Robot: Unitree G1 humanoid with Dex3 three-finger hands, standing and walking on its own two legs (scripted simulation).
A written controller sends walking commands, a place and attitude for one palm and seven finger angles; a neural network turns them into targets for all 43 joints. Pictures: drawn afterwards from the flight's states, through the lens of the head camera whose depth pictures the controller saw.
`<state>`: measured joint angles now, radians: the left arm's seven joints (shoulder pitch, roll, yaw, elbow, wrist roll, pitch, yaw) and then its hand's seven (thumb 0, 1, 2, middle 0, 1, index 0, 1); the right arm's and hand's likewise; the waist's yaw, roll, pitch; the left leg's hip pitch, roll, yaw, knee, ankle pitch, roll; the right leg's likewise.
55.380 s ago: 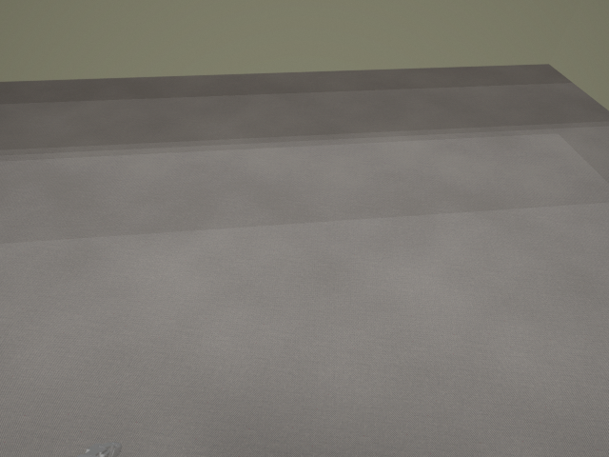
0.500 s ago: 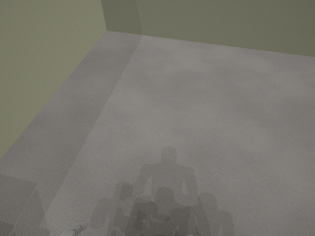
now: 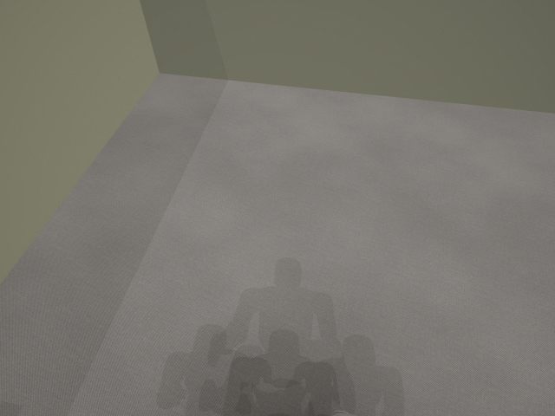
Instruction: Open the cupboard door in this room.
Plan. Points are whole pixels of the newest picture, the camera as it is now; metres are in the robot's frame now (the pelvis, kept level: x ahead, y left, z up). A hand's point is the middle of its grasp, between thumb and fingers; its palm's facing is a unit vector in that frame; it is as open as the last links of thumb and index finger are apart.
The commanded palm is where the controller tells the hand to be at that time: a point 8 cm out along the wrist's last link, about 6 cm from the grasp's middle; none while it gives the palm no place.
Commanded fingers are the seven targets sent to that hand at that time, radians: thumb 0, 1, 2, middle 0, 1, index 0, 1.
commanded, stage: walk to a spot facing it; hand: left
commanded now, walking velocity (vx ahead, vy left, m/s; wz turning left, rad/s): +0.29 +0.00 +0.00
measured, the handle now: out of the picture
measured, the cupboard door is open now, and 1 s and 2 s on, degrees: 47 47 47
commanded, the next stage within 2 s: turn to face it in 0.06 s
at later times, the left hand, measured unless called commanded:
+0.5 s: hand (179, 386) +0.20 +0.18 -0.18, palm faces +0.23 -0.96 -0.19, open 7.3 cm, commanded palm none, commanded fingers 0.00 0.90 0.90 -0.20 -0.30 -0.20 -0.30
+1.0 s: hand (184, 392) +0.19 +0.17 -0.19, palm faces +0.50 -0.83 -0.25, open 7.3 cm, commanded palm none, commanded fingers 0.00 0.90 0.90 -0.20 -0.30 -0.20 -0.30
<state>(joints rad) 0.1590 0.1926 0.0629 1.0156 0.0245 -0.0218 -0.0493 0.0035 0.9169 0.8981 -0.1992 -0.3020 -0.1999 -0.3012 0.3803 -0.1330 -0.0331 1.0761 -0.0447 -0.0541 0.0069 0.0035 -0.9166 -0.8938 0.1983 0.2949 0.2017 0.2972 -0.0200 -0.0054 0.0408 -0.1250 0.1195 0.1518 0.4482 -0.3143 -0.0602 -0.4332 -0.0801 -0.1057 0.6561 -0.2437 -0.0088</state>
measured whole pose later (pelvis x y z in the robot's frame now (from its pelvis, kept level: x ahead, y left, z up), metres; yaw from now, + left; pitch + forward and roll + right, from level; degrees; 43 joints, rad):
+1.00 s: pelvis +0.24 -0.05 -0.01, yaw +30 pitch +2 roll +0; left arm 0.19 0.26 0.07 0.92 0.01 0.06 0.01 0.00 0.91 0.90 -0.20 -0.30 -0.21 -0.30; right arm 0.13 -0.24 -0.05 0.87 -0.03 0.02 0.01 0.00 -0.91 -0.89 0.20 0.29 0.20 0.30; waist 0.00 -0.05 0.11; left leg -0.35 0.02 0.03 0.63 -0.31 0.00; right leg -0.45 -0.11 -0.07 1.06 -0.53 0.09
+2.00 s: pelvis +0.33 -0.10 +0.00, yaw +68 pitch +0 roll +2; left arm 0.20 0.22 0.04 0.87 0.03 0.02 0.01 0.00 0.91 0.90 -0.20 -0.30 -0.21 -0.30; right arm 0.15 -0.25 -0.08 0.91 -0.02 0.08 0.04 0.01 -0.91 -0.89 0.19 0.29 0.20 0.30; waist -0.01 -0.05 0.10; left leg -0.38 0.02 0.08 0.84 -0.47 -0.05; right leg -0.26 -0.14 -0.16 0.55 -0.29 0.02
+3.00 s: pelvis +0.39 -0.09 -0.01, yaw +105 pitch +1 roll +0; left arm 0.16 0.25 0.06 0.85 0.02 0.02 0.01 0.00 0.91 0.90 -0.20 -0.30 -0.20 -0.30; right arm 0.17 -0.24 -0.07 0.91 -0.02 0.07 0.01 0.01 -0.91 -0.89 0.20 0.30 0.20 0.30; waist 0.00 0.01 0.09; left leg -0.39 -0.02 -0.10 0.73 -0.40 -0.03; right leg -0.31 -0.06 -0.04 0.61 -0.30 0.03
